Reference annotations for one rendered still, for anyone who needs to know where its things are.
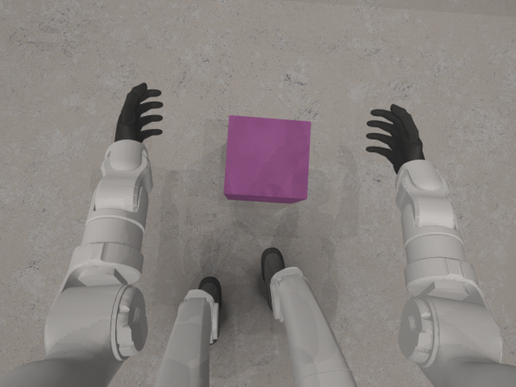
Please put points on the robot right forearm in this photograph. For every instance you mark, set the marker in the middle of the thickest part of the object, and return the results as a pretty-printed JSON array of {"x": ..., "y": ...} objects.
[{"x": 436, "y": 263}]

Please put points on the robot left forearm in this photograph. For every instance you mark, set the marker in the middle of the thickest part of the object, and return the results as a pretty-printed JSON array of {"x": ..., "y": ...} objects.
[{"x": 110, "y": 251}]

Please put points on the carton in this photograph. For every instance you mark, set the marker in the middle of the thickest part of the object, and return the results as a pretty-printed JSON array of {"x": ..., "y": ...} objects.
[{"x": 267, "y": 159}]

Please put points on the robot left shin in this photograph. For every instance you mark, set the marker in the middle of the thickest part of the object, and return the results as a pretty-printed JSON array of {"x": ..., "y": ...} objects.
[{"x": 196, "y": 293}]

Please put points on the robot right hand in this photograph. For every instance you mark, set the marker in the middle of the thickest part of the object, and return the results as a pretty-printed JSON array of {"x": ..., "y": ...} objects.
[{"x": 404, "y": 140}]

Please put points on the robot left hand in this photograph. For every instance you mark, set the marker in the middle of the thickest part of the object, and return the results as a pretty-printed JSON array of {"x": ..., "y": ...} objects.
[{"x": 130, "y": 123}]

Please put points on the robot left upper arm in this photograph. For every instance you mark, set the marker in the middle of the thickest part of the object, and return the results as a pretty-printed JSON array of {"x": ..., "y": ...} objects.
[{"x": 91, "y": 331}]

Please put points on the robot shin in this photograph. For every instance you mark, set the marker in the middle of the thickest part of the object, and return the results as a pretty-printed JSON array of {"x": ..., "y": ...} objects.
[
  {"x": 286, "y": 272},
  {"x": 196, "y": 293}
]

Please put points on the robot right upper arm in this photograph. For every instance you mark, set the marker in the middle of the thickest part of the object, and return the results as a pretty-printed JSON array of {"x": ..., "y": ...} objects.
[{"x": 455, "y": 343}]

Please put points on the robot right shin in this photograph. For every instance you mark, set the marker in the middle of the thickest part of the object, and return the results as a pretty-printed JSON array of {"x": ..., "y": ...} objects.
[{"x": 286, "y": 272}]

